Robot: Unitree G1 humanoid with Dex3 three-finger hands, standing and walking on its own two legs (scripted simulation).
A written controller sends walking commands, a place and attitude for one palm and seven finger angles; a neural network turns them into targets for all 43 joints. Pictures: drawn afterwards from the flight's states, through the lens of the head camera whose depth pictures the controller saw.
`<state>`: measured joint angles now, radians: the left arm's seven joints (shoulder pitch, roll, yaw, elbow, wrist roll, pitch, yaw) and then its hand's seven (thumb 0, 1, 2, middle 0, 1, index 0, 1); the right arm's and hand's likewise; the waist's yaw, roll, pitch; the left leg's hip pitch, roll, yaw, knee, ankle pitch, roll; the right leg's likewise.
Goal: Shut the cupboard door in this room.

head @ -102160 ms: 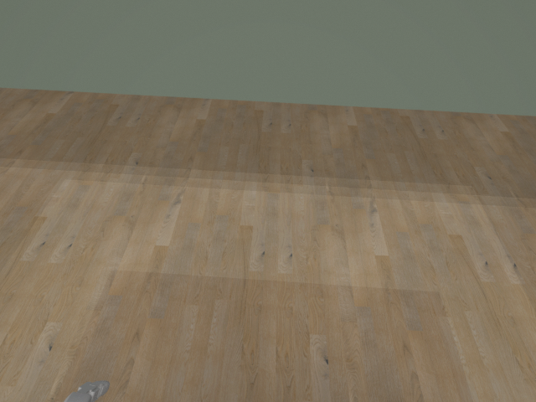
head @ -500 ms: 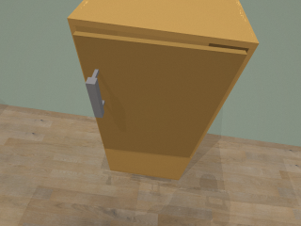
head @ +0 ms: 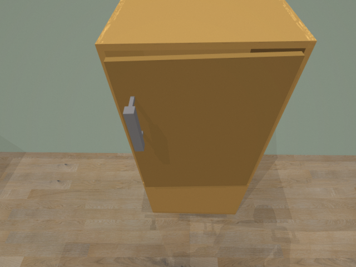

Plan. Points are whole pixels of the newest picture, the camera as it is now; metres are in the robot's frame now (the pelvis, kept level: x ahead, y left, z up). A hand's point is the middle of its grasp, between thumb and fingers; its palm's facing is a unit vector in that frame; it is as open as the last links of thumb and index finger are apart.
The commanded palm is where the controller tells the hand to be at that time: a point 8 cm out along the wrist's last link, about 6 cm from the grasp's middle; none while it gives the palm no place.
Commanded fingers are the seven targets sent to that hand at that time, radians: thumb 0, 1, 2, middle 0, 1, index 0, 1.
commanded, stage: come to a stop and stand still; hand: left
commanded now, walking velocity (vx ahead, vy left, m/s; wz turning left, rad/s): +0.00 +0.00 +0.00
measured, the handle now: (136, 124) +0.44 +0.14 +0.06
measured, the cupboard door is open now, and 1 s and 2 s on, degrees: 2 2 2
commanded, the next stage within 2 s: look again from close up in 0.88 s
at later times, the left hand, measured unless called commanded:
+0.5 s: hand out of the picture -0.04 +0.23 -0.18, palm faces +0.05 -0.98 -0.17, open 7.3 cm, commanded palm none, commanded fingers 0.00 0.90 0.90 -0.20 -0.30 -0.20 -0.30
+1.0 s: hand out of the picture +0.05 +0.29 -0.16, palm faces +0.04 -0.96 -0.27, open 7.3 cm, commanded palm none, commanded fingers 0.00 0.90 0.90 -0.20 -0.30 -0.20 -0.30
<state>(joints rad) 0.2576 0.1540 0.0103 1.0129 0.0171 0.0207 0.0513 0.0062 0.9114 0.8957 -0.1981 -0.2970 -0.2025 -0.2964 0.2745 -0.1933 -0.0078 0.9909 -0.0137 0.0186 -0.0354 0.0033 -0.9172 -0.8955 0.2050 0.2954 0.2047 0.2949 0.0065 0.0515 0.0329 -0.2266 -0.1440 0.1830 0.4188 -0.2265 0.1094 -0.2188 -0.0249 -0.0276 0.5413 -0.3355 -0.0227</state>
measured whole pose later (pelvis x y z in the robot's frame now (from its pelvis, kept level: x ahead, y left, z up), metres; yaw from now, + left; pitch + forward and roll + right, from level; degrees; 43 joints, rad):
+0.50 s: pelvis -0.01 +0.06 +0.01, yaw -1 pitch -2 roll -3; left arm 0.30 0.16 0.03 1.11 0.01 0.05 0.05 0.01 0.92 0.90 -0.20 -0.30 -0.20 -0.30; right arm 0.26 -0.15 0.00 1.06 -0.02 0.01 -0.05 0.00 -0.91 -0.90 0.20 0.30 0.20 0.29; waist 0.03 -0.01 0.09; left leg -0.17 -0.15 0.13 0.38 -0.21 0.02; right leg -0.23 -0.04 -0.01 0.64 -0.49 -0.01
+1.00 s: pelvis -0.02 +0.08 -0.01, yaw +0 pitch +2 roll +1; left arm 0.22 0.20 0.05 0.92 0.02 -0.02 0.01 0.01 0.91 0.90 -0.20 -0.30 -0.20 -0.30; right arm 0.33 -0.12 -0.02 1.01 -0.04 0.01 -0.03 0.01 -0.91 -0.89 0.21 0.30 0.21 0.30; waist -0.01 0.02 0.04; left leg -0.35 0.02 -0.08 0.66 -0.37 -0.03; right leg -0.30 0.01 -0.01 0.64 -0.38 -0.04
